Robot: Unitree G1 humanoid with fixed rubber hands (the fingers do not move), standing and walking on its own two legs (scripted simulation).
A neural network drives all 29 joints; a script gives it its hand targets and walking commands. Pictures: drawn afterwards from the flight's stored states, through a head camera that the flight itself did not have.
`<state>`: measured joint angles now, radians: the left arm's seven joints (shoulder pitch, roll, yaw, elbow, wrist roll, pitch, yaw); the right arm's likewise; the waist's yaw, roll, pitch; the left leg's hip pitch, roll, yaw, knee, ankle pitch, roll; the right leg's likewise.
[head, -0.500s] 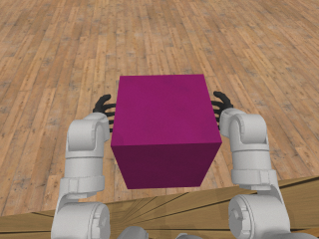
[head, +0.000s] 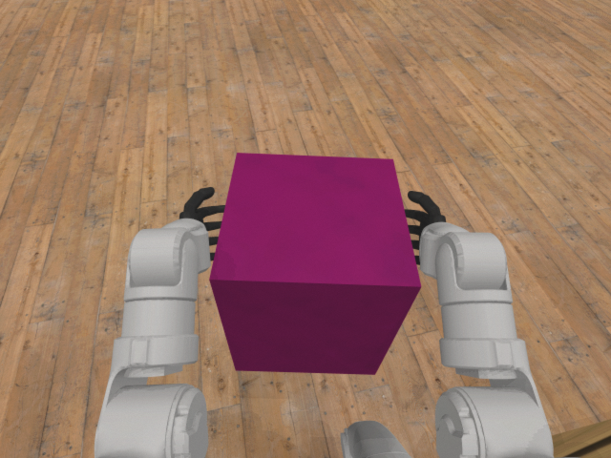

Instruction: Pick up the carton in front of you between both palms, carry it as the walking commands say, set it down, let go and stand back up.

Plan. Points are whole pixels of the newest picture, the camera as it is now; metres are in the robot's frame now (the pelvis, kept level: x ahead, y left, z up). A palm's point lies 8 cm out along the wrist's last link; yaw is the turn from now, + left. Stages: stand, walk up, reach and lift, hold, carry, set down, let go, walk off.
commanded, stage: carry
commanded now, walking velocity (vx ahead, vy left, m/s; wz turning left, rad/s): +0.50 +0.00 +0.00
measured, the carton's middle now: (310, 270) +0.36 -0.02 +0.02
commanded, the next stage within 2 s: none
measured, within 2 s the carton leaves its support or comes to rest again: neither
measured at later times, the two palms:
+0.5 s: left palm (217, 145) +0.69 +0.14 -0.01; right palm (361, 131) +0.72 -0.16 -0.01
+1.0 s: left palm (221, 55) +1.00 +0.15 +0.02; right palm (343, 57) +0.97 -0.15 +0.03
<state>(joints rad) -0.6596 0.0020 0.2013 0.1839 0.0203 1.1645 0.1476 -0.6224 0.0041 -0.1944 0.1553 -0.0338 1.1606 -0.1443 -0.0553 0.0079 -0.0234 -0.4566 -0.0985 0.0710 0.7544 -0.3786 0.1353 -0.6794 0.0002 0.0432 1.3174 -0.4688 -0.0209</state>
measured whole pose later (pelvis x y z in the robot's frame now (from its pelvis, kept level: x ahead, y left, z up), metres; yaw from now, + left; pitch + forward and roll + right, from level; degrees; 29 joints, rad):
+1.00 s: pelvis +0.63 +0.02 -0.06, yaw -2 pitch +5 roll -3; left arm -0.61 -0.03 0.19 0.09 0.05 1.16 0.14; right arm -0.57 0.03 -0.22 0.05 -0.04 1.16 -0.15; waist -0.03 0.02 0.00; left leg -0.32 0.01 0.10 0.37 -0.15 0.08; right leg -0.57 -0.02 -0.04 0.94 -0.37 0.02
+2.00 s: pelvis +0.89 +0.00 -0.08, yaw -1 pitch +2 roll +0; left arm -0.19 -0.14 0.13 -0.24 0.12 1.23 0.09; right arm -0.18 0.14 -0.13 -0.24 -0.12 1.23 -0.08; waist 0.00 0.00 -0.17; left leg -0.29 0.05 0.15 0.57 -0.32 0.02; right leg -0.27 -0.07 -0.16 0.57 -0.33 0.01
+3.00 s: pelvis +0.84 -0.01 -0.08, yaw -1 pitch +2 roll +0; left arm -0.28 -0.15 0.23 0.27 0.27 0.68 0.01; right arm -0.27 0.15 -0.23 0.27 -0.27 0.68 0.00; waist 0.00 0.00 -0.10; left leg -0.34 0.05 0.15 0.52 -0.20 0.03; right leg -0.33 -0.06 -0.17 0.52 -0.22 -0.02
